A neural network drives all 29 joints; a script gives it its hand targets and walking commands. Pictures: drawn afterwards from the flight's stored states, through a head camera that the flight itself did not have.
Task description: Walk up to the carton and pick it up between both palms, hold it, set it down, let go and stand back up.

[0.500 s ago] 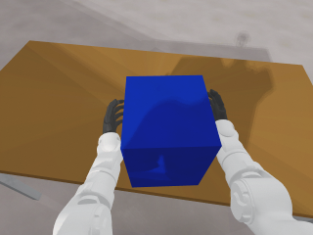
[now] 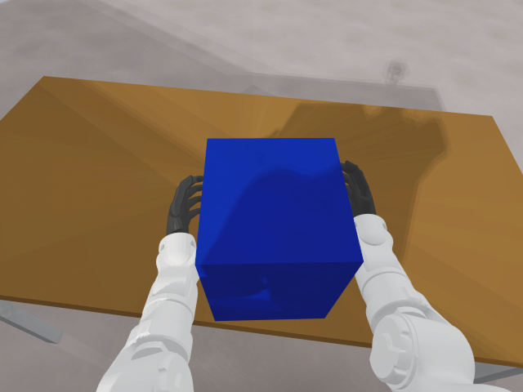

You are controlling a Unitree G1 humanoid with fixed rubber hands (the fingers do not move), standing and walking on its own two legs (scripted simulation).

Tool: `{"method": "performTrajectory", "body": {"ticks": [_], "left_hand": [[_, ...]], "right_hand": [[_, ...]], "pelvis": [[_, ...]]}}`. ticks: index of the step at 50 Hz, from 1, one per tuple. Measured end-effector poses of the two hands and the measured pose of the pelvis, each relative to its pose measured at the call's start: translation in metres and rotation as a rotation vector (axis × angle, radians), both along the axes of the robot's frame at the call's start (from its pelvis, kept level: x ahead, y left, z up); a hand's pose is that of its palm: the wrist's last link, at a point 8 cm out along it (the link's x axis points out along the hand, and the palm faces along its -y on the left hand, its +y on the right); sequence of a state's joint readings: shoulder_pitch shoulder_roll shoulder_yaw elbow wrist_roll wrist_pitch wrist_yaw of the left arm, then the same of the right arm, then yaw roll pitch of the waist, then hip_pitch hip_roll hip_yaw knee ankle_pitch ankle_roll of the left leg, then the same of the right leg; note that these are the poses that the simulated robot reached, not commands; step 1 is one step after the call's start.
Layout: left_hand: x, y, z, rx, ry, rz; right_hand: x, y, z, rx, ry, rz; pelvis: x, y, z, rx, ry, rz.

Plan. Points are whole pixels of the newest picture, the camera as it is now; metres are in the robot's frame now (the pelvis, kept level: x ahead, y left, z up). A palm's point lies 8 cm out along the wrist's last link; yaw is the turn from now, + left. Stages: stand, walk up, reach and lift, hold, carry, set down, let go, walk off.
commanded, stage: reach and lift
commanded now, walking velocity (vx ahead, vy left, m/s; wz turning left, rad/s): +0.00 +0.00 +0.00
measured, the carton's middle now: (270, 235) +0.37 +0.01 +0.00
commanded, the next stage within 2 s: none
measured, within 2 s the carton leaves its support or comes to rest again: leaves its support in 0.68 s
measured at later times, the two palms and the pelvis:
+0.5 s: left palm (181, 225) +0.37 +0.15 +0.03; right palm (359, 209) +0.41 -0.14 +0.04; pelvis +0.01 +0.00 +0.00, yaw +0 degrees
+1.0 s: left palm (174, 230) +0.35 +0.16 +0.04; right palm (357, 211) +0.39 -0.13 +0.05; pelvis -0.01 +0.00 +0.00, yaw +2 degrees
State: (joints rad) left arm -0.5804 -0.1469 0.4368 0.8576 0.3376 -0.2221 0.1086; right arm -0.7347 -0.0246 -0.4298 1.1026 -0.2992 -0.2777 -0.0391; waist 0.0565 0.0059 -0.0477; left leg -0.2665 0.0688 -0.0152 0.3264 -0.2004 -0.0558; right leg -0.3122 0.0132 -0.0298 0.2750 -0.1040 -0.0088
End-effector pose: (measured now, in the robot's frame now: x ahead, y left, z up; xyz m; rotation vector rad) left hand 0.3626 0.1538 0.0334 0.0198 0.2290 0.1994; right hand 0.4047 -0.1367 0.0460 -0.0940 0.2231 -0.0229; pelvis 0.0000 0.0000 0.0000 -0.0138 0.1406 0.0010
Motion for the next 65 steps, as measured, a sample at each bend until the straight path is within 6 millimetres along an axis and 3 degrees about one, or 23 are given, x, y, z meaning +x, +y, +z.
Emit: {"method": "performTrajectory", "body": {"ticks": [27,42,54,65], "left_hand": [[0.002,0.000,-0.002,-0.001,0.006,0.003],[-0.012,0.004,0.006,0.002,-0.069,0.030],[-0.012,0.008,0.005,-0.021,-0.061,0.023],[-0.004,0.010,0.026,-0.005,-0.069,0.010]], "right_hand": [[0.001,0.001,-0.002,-0.018,-0.015,0.000],[-0.009,0.007,0.007,-0.020,-0.112,0.010],[-0.011,0.010,0.011,-0.032,-0.107,-0.001],[-0.007,0.012,0.032,-0.011,-0.117,-0.014]], "pelvis": [[0.006,0.000,0.001,-0.003,0.013,0.006],[-0.009,-0.002,0.001,-0.003,0.031,0.025],[-0.013,-0.002,0.000,-0.004,0.050,0.032],[-0.008,0.001,0.000,-0.013,0.011,0.044]]}}
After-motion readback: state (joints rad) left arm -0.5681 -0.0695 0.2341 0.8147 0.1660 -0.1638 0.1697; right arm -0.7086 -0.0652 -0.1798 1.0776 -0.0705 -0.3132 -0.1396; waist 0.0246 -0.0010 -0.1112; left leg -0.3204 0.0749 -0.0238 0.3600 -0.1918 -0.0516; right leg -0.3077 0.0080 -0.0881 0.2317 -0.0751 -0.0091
